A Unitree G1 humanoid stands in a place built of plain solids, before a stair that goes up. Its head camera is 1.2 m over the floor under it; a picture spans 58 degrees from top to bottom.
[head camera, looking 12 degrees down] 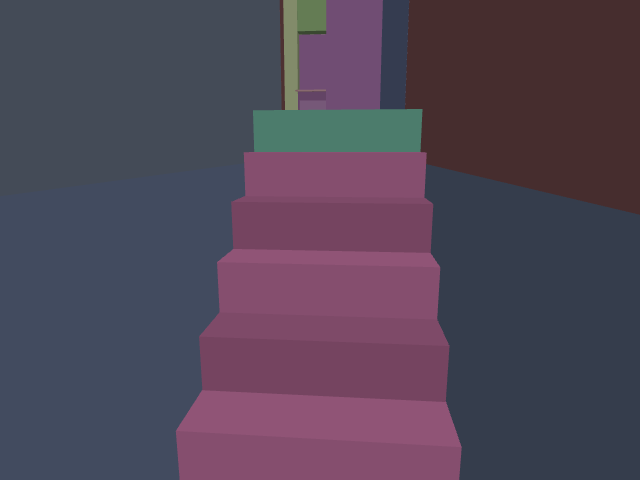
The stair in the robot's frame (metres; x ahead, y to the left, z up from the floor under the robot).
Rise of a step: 0.20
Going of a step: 0.22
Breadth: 0.81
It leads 5 degrees to the right of straight ahead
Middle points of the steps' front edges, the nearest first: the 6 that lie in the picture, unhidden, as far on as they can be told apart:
1.08 0.01 0.40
1.30 0.00 0.59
1.51 -0.02 0.79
1.73 -0.04 0.99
1.94 -0.06 1.18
2.16 -0.08 1.38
